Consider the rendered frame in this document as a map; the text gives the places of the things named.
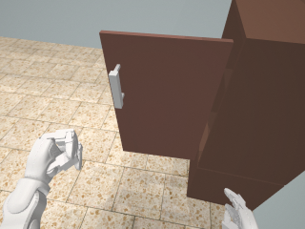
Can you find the left robot hand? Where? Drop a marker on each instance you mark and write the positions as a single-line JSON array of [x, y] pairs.
[[46, 159]]

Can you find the right robot hand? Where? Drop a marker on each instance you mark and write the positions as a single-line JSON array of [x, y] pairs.
[[243, 218]]

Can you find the handle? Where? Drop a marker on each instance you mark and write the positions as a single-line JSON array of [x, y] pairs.
[[117, 94]]

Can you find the left robot forearm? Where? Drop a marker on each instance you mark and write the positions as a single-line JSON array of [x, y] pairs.
[[24, 207]]

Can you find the cupboard door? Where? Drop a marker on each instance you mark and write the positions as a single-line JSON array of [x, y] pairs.
[[169, 84]]

